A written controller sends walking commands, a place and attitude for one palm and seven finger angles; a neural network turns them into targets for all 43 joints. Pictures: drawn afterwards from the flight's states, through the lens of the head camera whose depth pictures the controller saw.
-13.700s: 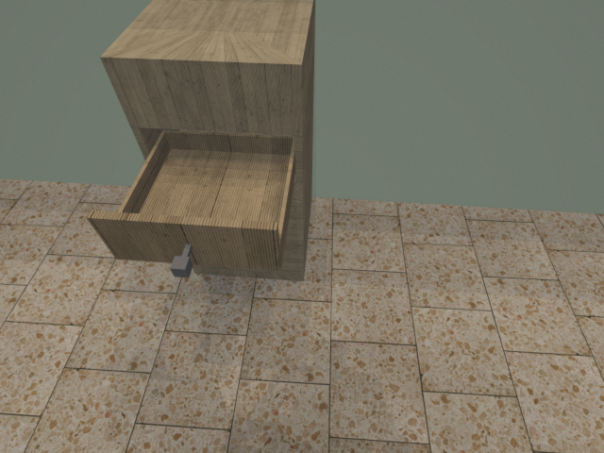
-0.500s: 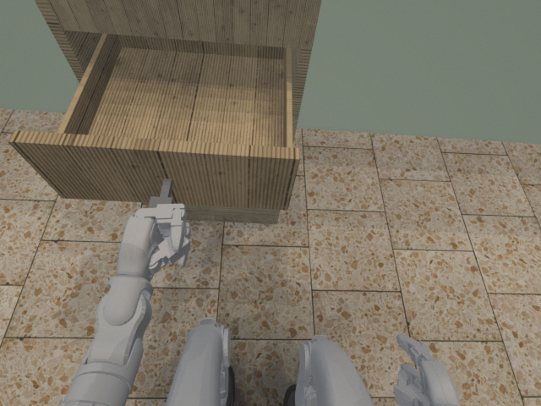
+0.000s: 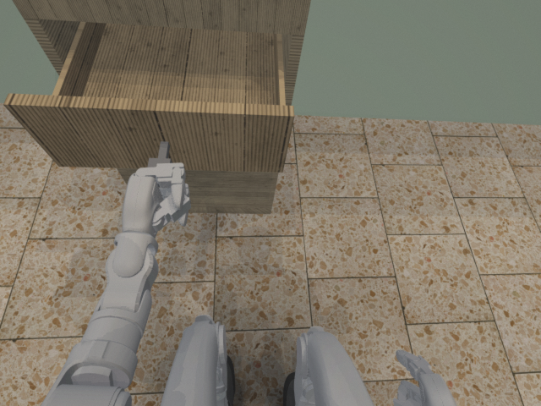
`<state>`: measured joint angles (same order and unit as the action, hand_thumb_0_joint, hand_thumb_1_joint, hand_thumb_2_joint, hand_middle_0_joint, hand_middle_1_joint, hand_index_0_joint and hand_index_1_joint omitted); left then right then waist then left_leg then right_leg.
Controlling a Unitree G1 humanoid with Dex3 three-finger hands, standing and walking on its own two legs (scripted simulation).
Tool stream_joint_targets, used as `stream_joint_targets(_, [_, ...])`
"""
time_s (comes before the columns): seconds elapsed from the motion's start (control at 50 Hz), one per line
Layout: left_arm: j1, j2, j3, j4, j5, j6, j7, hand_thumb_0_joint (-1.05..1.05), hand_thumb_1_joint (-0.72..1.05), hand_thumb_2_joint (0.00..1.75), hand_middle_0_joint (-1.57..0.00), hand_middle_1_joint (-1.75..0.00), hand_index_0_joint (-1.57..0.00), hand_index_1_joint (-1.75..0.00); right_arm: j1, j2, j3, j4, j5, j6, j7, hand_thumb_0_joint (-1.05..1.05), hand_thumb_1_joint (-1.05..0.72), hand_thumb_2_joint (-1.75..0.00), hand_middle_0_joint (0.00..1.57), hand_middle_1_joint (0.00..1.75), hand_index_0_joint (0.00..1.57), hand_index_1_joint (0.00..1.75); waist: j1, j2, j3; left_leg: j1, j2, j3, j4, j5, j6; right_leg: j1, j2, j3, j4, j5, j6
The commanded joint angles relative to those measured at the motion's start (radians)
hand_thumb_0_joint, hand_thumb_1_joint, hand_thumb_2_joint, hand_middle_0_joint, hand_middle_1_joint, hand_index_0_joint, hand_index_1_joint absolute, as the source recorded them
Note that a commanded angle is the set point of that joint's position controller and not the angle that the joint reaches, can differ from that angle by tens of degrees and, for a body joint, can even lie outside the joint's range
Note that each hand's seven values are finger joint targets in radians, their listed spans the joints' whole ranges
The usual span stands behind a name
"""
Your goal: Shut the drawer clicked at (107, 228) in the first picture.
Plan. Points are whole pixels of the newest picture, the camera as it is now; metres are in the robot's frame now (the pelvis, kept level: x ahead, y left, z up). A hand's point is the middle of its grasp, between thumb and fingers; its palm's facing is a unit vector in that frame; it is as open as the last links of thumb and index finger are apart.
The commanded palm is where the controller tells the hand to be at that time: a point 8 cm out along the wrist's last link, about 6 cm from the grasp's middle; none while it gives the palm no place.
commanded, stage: push the drawer shut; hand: left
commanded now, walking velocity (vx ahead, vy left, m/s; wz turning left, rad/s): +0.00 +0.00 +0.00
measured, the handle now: (162, 163) +0.46 +0.17 +0.01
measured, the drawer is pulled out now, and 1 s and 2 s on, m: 0.17 0.05 0.00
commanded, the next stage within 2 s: pull the fist back off the drawer in 1.66 s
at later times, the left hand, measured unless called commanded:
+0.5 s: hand (192, 162) +0.47 +0.13 +0.01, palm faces -0.03 -1.00 -0.05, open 3.3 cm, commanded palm +0.47 +0.18 +0.02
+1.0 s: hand (194, 133) +0.52 +0.13 +0.01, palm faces -0.03 -1.00 -0.04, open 3.3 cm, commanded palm +0.52 +0.18 +0.02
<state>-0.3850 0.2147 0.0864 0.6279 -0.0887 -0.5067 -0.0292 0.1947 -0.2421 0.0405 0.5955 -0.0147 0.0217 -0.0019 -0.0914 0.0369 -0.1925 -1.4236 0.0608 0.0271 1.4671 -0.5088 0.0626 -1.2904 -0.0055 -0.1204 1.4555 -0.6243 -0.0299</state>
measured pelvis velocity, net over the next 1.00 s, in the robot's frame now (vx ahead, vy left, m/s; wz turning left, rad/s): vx -0.01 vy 0.00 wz -0.05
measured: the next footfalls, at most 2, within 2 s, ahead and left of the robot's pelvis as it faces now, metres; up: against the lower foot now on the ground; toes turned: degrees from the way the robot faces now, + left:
none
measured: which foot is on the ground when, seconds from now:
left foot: down 0.00-1.00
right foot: down 0.00-1.00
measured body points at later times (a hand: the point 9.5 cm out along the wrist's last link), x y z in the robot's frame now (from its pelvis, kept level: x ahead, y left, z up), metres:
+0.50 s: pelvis -0.01 -0.01 -0.01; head +0.14 +0.02 +0.41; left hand +0.47 +0.18 +0.02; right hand +0.07 -0.27 -0.13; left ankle +0.08 +0.09 -0.57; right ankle +0.03 -0.11 -0.57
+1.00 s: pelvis -0.01 +0.00 -0.02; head +0.16 +0.03 +0.39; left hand +0.52 +0.18 +0.02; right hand +0.03 -0.27 -0.13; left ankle +0.08 +0.09 -0.57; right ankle +0.03 -0.11 -0.57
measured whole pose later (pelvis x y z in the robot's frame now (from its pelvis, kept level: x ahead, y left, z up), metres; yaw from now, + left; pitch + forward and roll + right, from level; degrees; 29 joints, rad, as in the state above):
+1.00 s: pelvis -0.01 +0.00 -0.02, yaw -3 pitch +31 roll -6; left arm -0.90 0.42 0.35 1.10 0.00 -0.50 -0.10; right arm 0.27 -0.25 0.07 0.61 -0.05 0.07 0.01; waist -0.21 0.05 -0.17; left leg -1.58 0.10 0.01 1.55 -0.52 0.06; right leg -1.44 0.03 -0.13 1.52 -0.62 -0.04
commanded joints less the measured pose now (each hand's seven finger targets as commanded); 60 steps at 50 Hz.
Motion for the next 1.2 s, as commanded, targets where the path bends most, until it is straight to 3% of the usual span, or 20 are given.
stream_joint_targets(0.0, [-0.419, 0.175, 0.105, -0.160, -0.008, -0.066, 0.032, 0.00, 0.90, 0.90, -1.40, -1.60, -1.40, -1.60, 0.063, -0.177, -0.072, -0.091, 0.001, -0.024, -0.012, 0.00, -0.90, -0.90, 0.20, 0.30, 0.20, 0.30, -0.030, 0.065, -0.435, 0.502, -0.028, -0.151, -0.201, 0.067, -0.045, 0.021, 0.033, 0.069, -0.214, 0.125, 0.000])
stream_joint_targets(0.1, [-0.539, 0.205, 0.122, -0.082, -0.002, -0.076, 0.031, 0.00, 0.90, 0.90, -1.40, -1.60, -1.40, -1.60, 0.075, -0.176, -0.066, -0.073, 0.001, -0.022, -0.016, 0.00, -0.90, -0.90, 0.20, 0.30, 0.20, 0.30, -0.059, 0.027, -0.412, 0.415, -0.037, -0.125, -0.175, 0.011, -0.032, 0.048, 0.037, 0.089, -0.231, 0.086, 0.006])
stream_joint_targets(0.2, [-0.616, 0.262, 0.160, -0.028, 0.006, -0.085, 0.020, 0.00, 0.90, 0.90, -1.40, -1.60, -1.40, -1.60, 0.094, -0.179, -0.062, -0.062, -0.003, -0.019, -0.021, 0.00, -0.90, -0.90, 0.20, 0.30, 0.20, 0.30, -0.053, 0.077, -0.450, 0.419, -0.038, -0.121, -0.163, 0.025, -0.034, 0.048, 0.038, 0.095, -0.222, 0.088, 0.001])
stream_joint_targets(0.26, [-0.675, 0.273, 0.165, 0.020, -0.001, -0.078, 0.011, 0.00, 0.90, 0.90, -1.40, -1.60, -1.40, -1.60, 0.100, -0.179, -0.058, -0.057, -0.001, -0.015, -0.023, 0.00, -0.90, -0.90, 0.20, 0.30, 0.20, 0.30, -0.072, 0.043, -0.435, 0.369, -0.039, -0.109, -0.146, 0.006, -0.026, 0.069, 0.040, 0.112, -0.238, 0.072, 0.006])
stream_joint_targets(0.3, [-0.697, 0.294, 0.177, 0.053, 0.010, -0.078, 0.004, 0.00, 0.90, 0.90, -1.40, -1.60, -1.40, -1.60, 0.113, -0.182, -0.056, -0.058, -0.004, -0.013, -0.022, 0.00, -0.90, -0.90, 0.20, 0.30, 0.20, 0.30, -0.066, 0.081, -0.444, 0.378, -0.038, -0.111, -0.148, 0.016, -0.028, 0.057, 0.042, 0.108, -0.227, 0.077, 0.003])
stream_joint_targets(0.32, [-0.729, 0.289, 0.174, 0.061, 0.006, -0.077, 0.003, 0.00, 0.90, 0.90, -1.40, -1.60, -1.40, -1.60, 0.116, -0.183, -0.057, -0.052, -0.003, -0.013, -0.022, 0.00, -0.90, -0.90, 0.20, 0.30, 0.20, 0.30, -0.078, 0.069, -0.448, 0.378, -0.037, -0.113, -0.144, 0.012, -0.026, 0.049, 0.042, 0.107, -0.226, 0.077, 0.005])
stream_joint_targets(0.46, [-0.782, 0.384, 0.257, 0.129, 0.003, -0.076, -0.018, 0.00, 0.90, 0.90, -1.40, -1.60, -1.40, -1.60, 0.149, -0.183, -0.054, -0.048, -0.010, -0.002, -0.017, 0.00, -0.90, -0.90, 0.20, 0.30, 0.20, 0.30, -0.072, 0.063, -0.479, 0.315, -0.034, -0.092, -0.109, 0.071, -0.019, 0.119, 0.045, 0.136, -0.233, 0.111, 0.007])
stream_joint_targets(0.5, [-0.797, 0.395, 0.265, 0.131, 0.006, -0.083, -0.027, 0.00, 0.90, 0.90, -1.40, -1.60, -1.40, -1.60, 0.158, -0.186, -0.054, -0.049, -0.013, 0.000, -0.014, 0.00, -0.90, -0.90, 0.20, 0.30, 0.20, 0.30, -0.067, 0.101, -0.502, 0.352, -0.031, -0.099, -0.113, 0.102, -0.021, 0.098, 0.047, 0.123, -0.218, 0.135, 0.003])
stream_joint_targets(0.52, [-0.796, 0.381, 0.261, 0.142, 0.006, -0.082, -0.028, 0.00, 0.90, 0.90, -1.40, -1.60, -1.40, -1.60, 0.163, -0.187, -0.057, -0.045, -0.013, 0.004, -0.012, 0.00, -0.90, -0.90, 0.20, 0.30, 0.20, 0.30, -0.073, 0.084, -0.511, 0.364, -0.029, -0.104, -0.113, 0.107, -0.021, 0.086, 0.049, 0.115, -0.215, 0.139, 0.005])
stream_joint_targets(0.58, [-0.842, 0.384, 0.263, 0.169, 0.006, -0.081, -0.026, 0.00, 0.90, 0.90, -1.40, -1.60, -1.40, -1.60, 0.175, -0.187, -0.056, -0.040, -0.016, 0.006, -0.008, 0.00, -0.90, -0.90, 0.20, 0.30, 0.20, 0.30, -0.088, 0.089, -0.477, 0.361, -0.026, -0.111, -0.114, 0.101, -0.019, 0.054, 0.053, 0.107, -0.209, 0.135, 0.006])
stream_joint_targets(0.62, [-0.854, 0.427, 0.299, 0.172, 0.013, -0.083, -0.020, 0.00, 0.90, 0.90, -1.40, -1.60, -1.40, -1.60, 0.184, -0.193, -0.058, -0.037, -0.019, 0.010, -0.008, 0.00, -0.90, -0.90, 0.20, 0.30, 0.20, 0.30, -0.087, 0.077, -0.499, 0.351, -0.024, -0.108, -0.103, 0.114, -0.018, 0.067, 0.052, 0.110, -0.207, 0.146, 0.008])
stream_joint_targets(0.68, [-0.895, 0.445, 0.306, 0.201, 0.020, -0.080, -0.021, 0.00, 0.90, 0.90, -1.40, -1.60, -1.40, -1.60, 0.192, -0.190, -0.052, -0.035, -0.018, 0.013, -0.008, 0.00, -0.90, -0.90, 0.20, 0.30, 0.20, 0.30, -0.100, 0.067, -0.484, 0.310, -0.025, -0.105, -0.094, 0.095, -0.014, 0.072, 0.054, 0.118, -0.208, 0.130, 0.009])
stream_joint_targets(0.72, [-0.919, 0.457, 0.311, 0.203, 0.030, -0.081, -0.018, 0.00, 0.90, 0.90, -1.40, -1.60, -1.40, -1.60, 0.200, -0.193, -0.053, -0.032, -0.023, 0.017, -0.006, 0.00, -0.90, -0.90, 0.20, 0.30, 0.20, 0.30, -0.101, 0.100, -0.501, 0.330, -0.023, -0.110, -0.091, 0.112, -0.016, 0.052, 0.054, 0.111, -0.198, 0.141, 0.008])
stream_joint_targets(0.78, [-0.962, 0.467, 0.313, 0.228, 0.037, -0.074, -0.019, 0.00, 0.90, 0.90, -1.40, -1.60, -1.40, -1.60, 0.211, -0.192, -0.050, -0.031, -0.024, 0.021, -0.004, 0.00, -0.90, -0.90, 0.20, 0.30, 0.20, 0.30, -0.114, 0.093, -0.499, 0.325, -0.022, -0.116, -0.088, 0.101, -0.014, 0.039, 0.057, 0.106, -0.191, 0.131, 0.008])
stream_joint_targets(0.8, [-0.963, 0.500, 0.338, 0.235, 0.041, -0.072, -0.017, 0.00, 0.90, 0.90, -1.40, -1.60, -1.40, -1.60, 0.217, -0.200, -0.051, -0.030, -0.027, 0.023, -0.005, 0.00, -0.90, -0.90, 0.20, 0.30, 0.20, 0.30, -0.110, 0.100, -0.511, 0.328, -0.020, -0.116, -0.082, 0.110, -0.014, 0.036, 0.057, 0.108, -0.192, 0.136, 0.008])
stream_joint_targets(0.94, [-1.009, 0.544, 0.363, 0.245, 0.047, -0.050, -0.025, 0.00, 0.90, 0.90, -1.40, -1.60, -1.40, -1.60, 0.231, -0.201, -0.044, -0.034, -0.028, 0.035, 0.001, 0.00, -0.90, -0.90, 0.20, 0.30, 0.20, 0.30, -0.111, 0.133, -0.537, 0.344, -0.014, -0.125, -0.079, 0.139, -0.017, 0.029, 0.061, 0.098, -0.181, 0.153, 0.005])
stream_joint_targets(1.02, [-1.075, 0.540, 0.346, 0.244, 0.063, -0.049, -0.018, 0.00, 0.90, 0.90, -1.40, -1.60, -1.40, -1.60, 0.242, -0.206, -0.041, -0.031, -0.032, 0.038, 0.003, 0.00, -0.90, -0.90, 0.20, 0.30, 0.20, 0.30, -0.129, 0.169, -0.544, 0.382, -0.008, -0.148, -0.086, 0.127, -0.019, -0.034, 0.063, 0.081, -0.164, 0.142, 0.003])
stream_joint_targets(1.06, [-1.089, 0.552, 0.351, 0.273, 0.069, -0.042, -0.009, 0.00, 0.90, 0.90, -1.40, -1.60, -1.40, -1.60, 0.245, -0.210, -0.041, -0.028, -0.033, 0.039, 0.002, 0.00, -0.90, -0.90, 0.20, 0.30, 0.20, 0.30, -0.139, 0.150, -0.526, 0.360, -0.007, -0.150, -0.083, 0.095, -0.018, -0.045, 0.064, 0.082, -0.168, 0.123, 0.006])
stream_joint_targets(1.1, [-1.137, 0.547, 0.339, 0.270, 0.081, -0.044, -0.002, 0.00, 0.90, 0.90, -1.40, -1.60, -1.40, -1.60, 0.256, -0.212, -0.040, -0.021, -0.036, 0.038, 0.004, 0.00, -0.90, -0.90, 0.20, 0.30, 0.20, 0.30, -0.149, 0.182, -0.525, 0.387, -0.004, -0.167, -0.088, 0.092, -0.020, -0.086, 0.063, 0.072, -0.155, 0.121, 0.004])
stream_joint_targets(1.18, [-1.189, 0.576, 0.345, 0.295, 0.096, -0.036, 0.007, 0.00, 0.90, 0.90, -1.40, -1.60, -1.40, -1.60, 0.270, -0.214, -0.035, -0.017, -0.039, 0.035, 0.005, 0.00, -0.90, -0.90, 0.20, 0.30, 0.20, 0.30, -0.164, 0.184, -0.534, 0.367, -0.004, -0.169, -0.075, 0.078, -0.015, -0.098, 0.065, 0.075, -0.151, 0.112, 0.003])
